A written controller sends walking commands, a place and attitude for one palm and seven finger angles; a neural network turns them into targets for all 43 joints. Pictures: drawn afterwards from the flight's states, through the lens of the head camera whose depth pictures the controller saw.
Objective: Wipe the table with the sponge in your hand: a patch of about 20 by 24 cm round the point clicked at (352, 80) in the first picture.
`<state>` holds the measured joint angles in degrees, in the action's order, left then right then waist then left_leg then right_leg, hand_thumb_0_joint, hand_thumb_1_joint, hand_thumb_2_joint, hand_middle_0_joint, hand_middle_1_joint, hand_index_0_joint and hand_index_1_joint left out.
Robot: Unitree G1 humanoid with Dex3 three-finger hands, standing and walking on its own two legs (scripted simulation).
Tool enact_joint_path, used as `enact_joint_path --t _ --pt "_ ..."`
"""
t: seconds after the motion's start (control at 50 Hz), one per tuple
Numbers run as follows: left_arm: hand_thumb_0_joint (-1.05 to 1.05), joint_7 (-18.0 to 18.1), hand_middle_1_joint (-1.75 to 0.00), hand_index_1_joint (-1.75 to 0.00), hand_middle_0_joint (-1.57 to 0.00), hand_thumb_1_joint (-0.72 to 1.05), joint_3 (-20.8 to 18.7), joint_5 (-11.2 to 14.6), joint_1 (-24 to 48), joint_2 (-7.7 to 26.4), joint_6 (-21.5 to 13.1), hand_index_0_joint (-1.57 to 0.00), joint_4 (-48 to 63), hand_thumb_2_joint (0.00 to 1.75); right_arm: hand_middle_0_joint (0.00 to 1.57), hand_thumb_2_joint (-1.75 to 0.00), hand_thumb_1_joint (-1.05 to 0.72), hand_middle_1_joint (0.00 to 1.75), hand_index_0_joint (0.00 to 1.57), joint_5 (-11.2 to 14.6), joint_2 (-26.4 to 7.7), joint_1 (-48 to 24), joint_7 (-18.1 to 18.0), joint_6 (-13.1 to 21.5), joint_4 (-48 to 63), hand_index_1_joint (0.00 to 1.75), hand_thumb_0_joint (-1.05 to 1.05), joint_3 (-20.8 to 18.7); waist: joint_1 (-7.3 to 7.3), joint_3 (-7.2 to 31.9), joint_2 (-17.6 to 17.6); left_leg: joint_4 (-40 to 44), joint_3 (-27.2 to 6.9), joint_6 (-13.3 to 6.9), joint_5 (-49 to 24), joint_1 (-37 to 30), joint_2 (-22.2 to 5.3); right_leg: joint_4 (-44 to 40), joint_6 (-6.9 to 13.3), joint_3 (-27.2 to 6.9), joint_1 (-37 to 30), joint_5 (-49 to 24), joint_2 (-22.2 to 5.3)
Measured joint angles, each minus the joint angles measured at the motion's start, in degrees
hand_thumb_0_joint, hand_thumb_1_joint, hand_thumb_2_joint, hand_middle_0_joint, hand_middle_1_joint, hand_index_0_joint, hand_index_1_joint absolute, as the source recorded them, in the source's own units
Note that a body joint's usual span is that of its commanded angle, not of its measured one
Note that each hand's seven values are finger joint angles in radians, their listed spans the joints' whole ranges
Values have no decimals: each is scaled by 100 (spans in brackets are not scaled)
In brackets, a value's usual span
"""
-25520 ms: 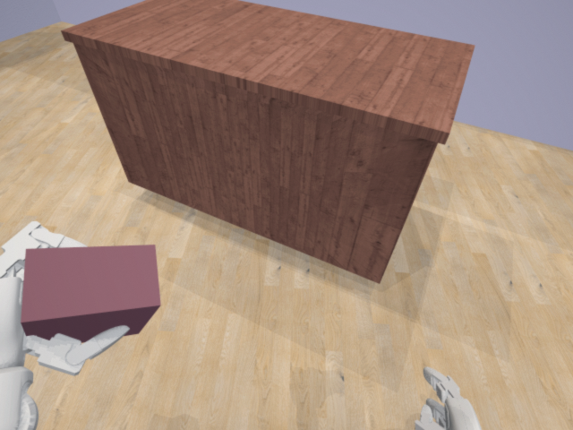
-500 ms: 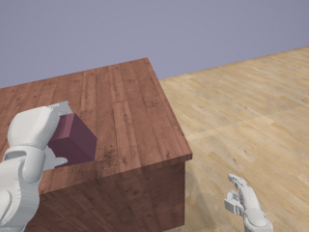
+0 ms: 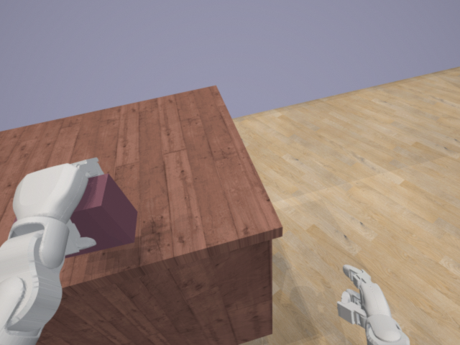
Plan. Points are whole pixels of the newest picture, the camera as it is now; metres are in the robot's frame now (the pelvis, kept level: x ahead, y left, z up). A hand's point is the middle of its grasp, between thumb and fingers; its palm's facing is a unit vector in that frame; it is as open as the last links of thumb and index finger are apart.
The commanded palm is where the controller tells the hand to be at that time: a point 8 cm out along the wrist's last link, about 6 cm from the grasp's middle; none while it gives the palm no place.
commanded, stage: move the sponge above the wiping area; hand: left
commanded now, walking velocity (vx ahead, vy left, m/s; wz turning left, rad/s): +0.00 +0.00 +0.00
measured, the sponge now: (88, 223) +0.24 +0.28 +0.13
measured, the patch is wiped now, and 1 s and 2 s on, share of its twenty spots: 0.00 0.00 0.00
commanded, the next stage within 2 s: lower the sponge onto the table in 1.66 s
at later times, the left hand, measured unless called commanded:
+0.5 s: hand (79, 210) +0.25 +0.29 +0.15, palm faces +0.10 -0.05 -0.99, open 10.4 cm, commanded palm +0.21 +0.29 +0.22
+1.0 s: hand (81, 207) +0.25 +0.29 +0.15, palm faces +0.11 -0.06 -0.99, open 10.4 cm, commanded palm +0.22 +0.29 +0.22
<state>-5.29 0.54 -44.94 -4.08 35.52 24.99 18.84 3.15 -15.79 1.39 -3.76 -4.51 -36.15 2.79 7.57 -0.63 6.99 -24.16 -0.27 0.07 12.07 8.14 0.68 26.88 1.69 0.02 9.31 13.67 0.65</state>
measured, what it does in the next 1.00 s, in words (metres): stands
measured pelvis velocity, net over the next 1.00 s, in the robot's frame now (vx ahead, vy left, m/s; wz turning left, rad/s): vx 0.01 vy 0.01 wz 0.01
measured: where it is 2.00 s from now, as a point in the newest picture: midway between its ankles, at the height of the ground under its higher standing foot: outside the picture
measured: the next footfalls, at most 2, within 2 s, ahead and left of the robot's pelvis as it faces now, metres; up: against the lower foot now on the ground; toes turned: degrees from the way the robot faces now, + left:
none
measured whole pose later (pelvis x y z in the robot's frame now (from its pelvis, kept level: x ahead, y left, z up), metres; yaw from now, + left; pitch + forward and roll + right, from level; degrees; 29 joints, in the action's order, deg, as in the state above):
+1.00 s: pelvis +0.01 +0.01 +0.00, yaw +0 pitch -3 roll +1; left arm -4.6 0.6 -46.8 -4.4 33.5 24.1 15.8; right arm 2.9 -15.5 2.3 -3.0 -4.4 -36.6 2.3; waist 7.0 -0.1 7.1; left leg -23.8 -0.5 -0.5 12.8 8.0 1.1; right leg 25.7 1.2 0.1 8.6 14.1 0.3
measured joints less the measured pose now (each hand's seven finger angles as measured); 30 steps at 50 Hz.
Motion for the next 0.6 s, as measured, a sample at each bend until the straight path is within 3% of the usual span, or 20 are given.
enact_joint_path --t 0.12,0.3,0.46,0.6 --pt "-1 -104 -131 -131 -69 -52 29 -108 128 17 -27 -72 -326 102 20 -90 -90 30 20 -8 -26 15 -38 53 -57 30 1 -14 -25 -29 -13 -15 -27 9 -1 23 -6 10 15 26 12 5 6" --pt "-1 -48 -131 -131 -69 -52 119 -175 146 -103 -373 -72 -330 102 20 -90 -90 30 20 -37 7 61 -18 129 -71 30 1 -59 -43 -28 -3 12 -39 8 6 -2 -5 -34 15 34 -23 5 6" --pt "-1 95 -131 -131 -69 -52 -32 -137 -45 -92 -218 -72 -315 102 20 -90 -90 30 20 -38 46 60 63 64 -48 30 1 -43 -61 50 4 -11 5 9 53 10 -21 -9 12 -11 5 36 23" --pt "-1 -77 -131 -131 -70 -52 32 -182 92 -94 -177 -72 -650 102 20 -90 -90 30 20 -15 -34 70 -37 80 -70 30 1 -42 -41 -8 -12 -40 -74 -5 54 34 8 -17 2 66 -19 51 -5"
